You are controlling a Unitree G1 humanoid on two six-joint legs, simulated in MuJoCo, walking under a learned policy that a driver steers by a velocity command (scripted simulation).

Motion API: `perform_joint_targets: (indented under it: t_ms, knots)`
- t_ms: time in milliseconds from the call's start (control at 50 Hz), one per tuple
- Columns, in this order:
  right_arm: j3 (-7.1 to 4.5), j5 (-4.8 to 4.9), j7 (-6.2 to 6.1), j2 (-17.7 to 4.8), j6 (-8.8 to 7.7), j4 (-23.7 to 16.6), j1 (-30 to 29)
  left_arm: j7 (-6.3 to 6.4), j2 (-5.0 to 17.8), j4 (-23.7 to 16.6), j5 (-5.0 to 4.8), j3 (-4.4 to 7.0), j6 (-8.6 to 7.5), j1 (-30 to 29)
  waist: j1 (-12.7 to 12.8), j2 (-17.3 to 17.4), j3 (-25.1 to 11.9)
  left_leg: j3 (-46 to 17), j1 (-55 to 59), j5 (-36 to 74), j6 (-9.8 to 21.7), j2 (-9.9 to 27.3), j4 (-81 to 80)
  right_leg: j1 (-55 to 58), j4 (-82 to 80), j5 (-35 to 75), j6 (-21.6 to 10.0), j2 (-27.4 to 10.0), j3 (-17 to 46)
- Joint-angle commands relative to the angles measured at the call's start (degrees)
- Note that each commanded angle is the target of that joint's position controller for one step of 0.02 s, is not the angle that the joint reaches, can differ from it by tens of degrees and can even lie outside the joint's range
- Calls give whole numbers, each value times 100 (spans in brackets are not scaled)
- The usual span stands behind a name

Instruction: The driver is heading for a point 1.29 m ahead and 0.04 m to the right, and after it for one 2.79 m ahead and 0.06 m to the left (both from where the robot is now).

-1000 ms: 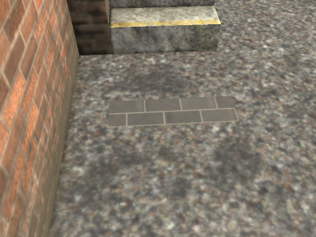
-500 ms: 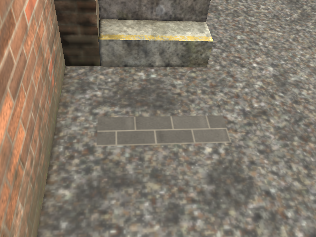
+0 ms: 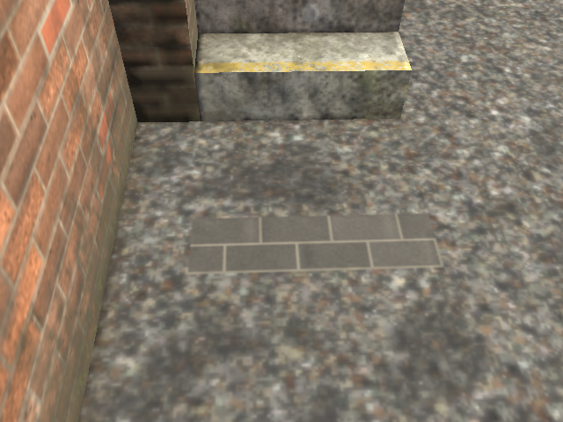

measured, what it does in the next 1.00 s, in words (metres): walks ahead: left foot, then right foot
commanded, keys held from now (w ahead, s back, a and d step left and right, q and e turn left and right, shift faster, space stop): w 1.00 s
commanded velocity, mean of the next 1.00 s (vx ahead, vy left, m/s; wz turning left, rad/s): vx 0.45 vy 0.00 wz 0.00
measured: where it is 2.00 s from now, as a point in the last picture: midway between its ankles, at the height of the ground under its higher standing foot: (319, 224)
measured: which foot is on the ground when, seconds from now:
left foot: up 0.00-0.02, down 0.04-0.48, up 0.50-1.00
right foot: down 0.00-0.04, up 0.06-0.44, down 0.46-1.00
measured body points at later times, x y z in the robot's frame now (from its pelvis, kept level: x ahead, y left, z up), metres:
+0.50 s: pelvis +0.20 -0.07 -0.02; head +0.25 -0.07 +0.42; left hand +0.43 +0.15 -0.12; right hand +0.08 -0.31 -0.16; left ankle -0.04 +0.09 -0.69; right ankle +0.32 -0.18 -0.73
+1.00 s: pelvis +0.46 -0.08 +0.00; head +0.49 -0.07 +0.45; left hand +0.41 +0.18 -0.14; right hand +0.66 -0.31 -0.10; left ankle +0.66 +0.05 -0.70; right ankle +0.32 -0.18 -0.73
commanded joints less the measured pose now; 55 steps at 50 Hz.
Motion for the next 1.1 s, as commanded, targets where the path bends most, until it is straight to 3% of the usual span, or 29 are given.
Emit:
perform_joint_targets:
  t_ms: [20,40,60,80,100,120,180,220,260,320,340,400,420,440,460,480,500,520,540,560,580,640,700,840,980,1020,1060,1080,1100]
  knots:
    - [-117,-19,58,-271,-128,283,1200,19,767,-656,-96,135,-105,-1293,-883,-567,191,7,1161,1612,439,188,-1834,-1124,-1590,-1067,-640,-1014,1503]
    - [-217,-145,61,-570,-71,546,1706,10,457,-702,-53,84,-95,-1421,-987,212,83,-556,1880,1546,383,493,-1946,-1835,-211,-803,-243,-362,574]
    - [-384,-90,80,-1249,-64,497,2121,-18,187,-967,-51,-13,-168,-1528,-1029,1598,171,-2787,1882,231,851,1938,-3000,-2526,1259,-1043,34,150,-119]
    - [-416,-128,21,-1480,-74,305,1623,0,388,-1004,-57,8,-279,-1579,-826,1712,680,-3593,1376,-29,1232,2543,-3372,-3044,2110,-1527,-57,-156,210]
    - [-323,-62,-3,-1030,-158,168,1301,-48,500,-847,-73,35,-340,-1196,-520,1122,883,-3255,1653,238,1173,2400,-3259,-3510,2736,-1143,-112,-374,455]
    - [-280,-20,32,-825,-210,167,1235,-82,509,-606,-55,42,-359,-852,-420,815,858,-2727,2034,917,939,2110,-3106,-3833,3012,-734,-138,-451,468]
    - [-169,-68,155,-576,-222,164,1270,-137,467,-508,52,57,-373,-1063,-401,501,712,-1479,2058,3151,471,1650,-3003,-3701,2838,125,-81,-632,247]
    - [-133,-106,136,-592,-159,173,1368,-187,193,-599,39,-40,-333,-1389,-438,610,679,-1025,1687,3565,388,1422,-3051,-3327,2401,650,77,-610,33]
    - [-145,-165,95,-839,-91,72,1183,-217,56,-785,23,-153,-308,-1930,-530,648,808,-695,1020,3584,356,1249,-3211,-2714,1700,1200,176,-527,-143]
    - [-203,-80,114,-1079,-90,12,1188,-317,141,-1018,3,-221,-246,-2434,-571,702,884,-499,741,3877,372,1298,-3314,-1942,924,1529,107,-354,-295]
    - [-228,20,87,-1130,-95,60,1221,-343,206,-1087,-22,-230,-265,-2552,-540,761,975,-473,811,3771,311,1403,-3362,-1904,775,1468,43,-427,-239]
    - [-238,40,43,-1089,-118,86,1179,-431,553,-1187,-7,-144,-213,-2461,-302,899,902,-264,1333,4757,234,1584,-3018,-1332,287,1255,-258,-395,-299]
    - [-225,27,58,-1058,-111,78,1052,-449,750,-1138,-11,-53,-188,-2164,-59,1086,515,-180,1437,5860,146,1501,-2466,-730,300,1132,-357,-215,-392]
    - [-211,-15,66,-1053,-81,37,1043,-434,1022,-877,18,89,-183,-1219,425,1149,-119,15,1337,6936,65,1300,-1461,427,394,1071,-476,34,-550]
    - [-218,-55,78,-1129,-55,-39,954,-360,1337,-420,59,238,-139,40,908,911,-806,94,486,6742,-107,1075,-86,2094,574,1236,-669,-153,-351]
    - [-15,-203,131,-497,-115,-225,1364,-277,1934,-225,179,347,-80,815,776,-776,-1767,46,-1265,3128,-335,398,2166,4053,423,876,-1100,-1624,1649]
    - [133,41,177,105,-259,-142,1967,-407,1828,-164,281,241,-66,890,466,-1998,-3124,-785,-2161,-5,-411,-391,3866,4652,-1320,-874,-1848,-2713,4588]
    - [-50,196,194,-587,-357,-303,1115,-471,1238,-226,196,55,-126,328,514,-1275,-2121,-1137,-2685,156,-245,-25,4489,3679,-1768,-1283,-1457,-2441,4268]
    - [-140,291,181,-848,-366,-542,422,-472,949,-303,156,-57,-198,-200,397,-785,-1035,-780,-3067,578,-79,258,4457,2670,-1740,-871,-1171,-2270,3266]
    - [-149,198,127,-781,-329,-580,208,-504,747,-369,183,-155,-284,-710,126,-153,-577,-677,-2780,1200,-33,606,4069,1658,-1826,-70,-1032,-2051,2452]
    - [-241,72,89,-783,-224,-544,298,-538,641,-343,242,-185,-355,-939,-114,-208,-414,-676,-2342,1607,4,839,3653,1031,-1883,386,-945,-1762,1809]
    - [-279,85,54,-457,18,-520,522,-496,564,-137,308,-228,-412,-827,-344,-551,-119,-588,-1838,1873,48,935,3074,274,-2256,648,-907,-1353,999]
    - [-355,1,42,-593,79,-824,-183,-339,805,17,301,-215,-399,-471,-283,-451,274,-529,-2598,2493,-168,997,2377,305,-2559,608,-1052,-1417,905]
    - [-331,-30,196,-504,-17,-1269,-1578,-169,987,150,243,-221,-309,266,125,-265,459,-273,-3139,3978,-352,742,219,1171,-2608,1023,-889,-1372,549]
    - [-221,41,443,-505,-133,-1703,-2381,-144,1152,371,172,-126,-126,794,314,-336,608,-112,-3147,3159,-148,484,-833,2406,-1918,1781,-810,-1751,429]
    - [-297,50,465,-720,-160,-1663,-1942,-143,1255,334,172,-84,-92,614,5,-528,300,64,-2297,2780,35,233,-969,2479,-1382,3163,-688,-1765,367]
    - [-563,15,462,-1237,-142,-1159,-217,-135,1140,246,182,-136,-18,396,-870,-533,-728,169,90,2926,410,-35,-1057,1882,650,4449,-399,-1335,-7]
    - [-685,-57,397,-1732,-142,-963,708,-120,822,74,264,-257,-31,580,-1022,339,-1640,-1496,2105,2515,879,1231,-1072,263,2732,2673,-156,-865,-253]
    - [-625,-145,436,-1787,-174,-899,779,-190,118,94,226,-459,-177,1128,-603,1676,-2376,-4231,3394,1663,1579,2327,-1963,-1492,4212,-1739,39,208,339]
Keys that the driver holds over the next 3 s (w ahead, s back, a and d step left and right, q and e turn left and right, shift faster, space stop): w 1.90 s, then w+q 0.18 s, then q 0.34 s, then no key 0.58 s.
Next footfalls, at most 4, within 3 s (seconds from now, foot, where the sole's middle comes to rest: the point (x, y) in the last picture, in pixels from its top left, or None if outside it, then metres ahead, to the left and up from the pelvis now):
0.04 left None -0.02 0.10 -0.77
0.46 right None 0.36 -0.18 -0.77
1.06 left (276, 339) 0.70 0.05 -0.77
1.64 right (363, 241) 1.02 -0.20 -0.77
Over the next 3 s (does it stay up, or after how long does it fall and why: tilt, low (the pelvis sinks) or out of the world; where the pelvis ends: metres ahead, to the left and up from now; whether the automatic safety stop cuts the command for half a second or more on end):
stays up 1.25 -0.10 0.01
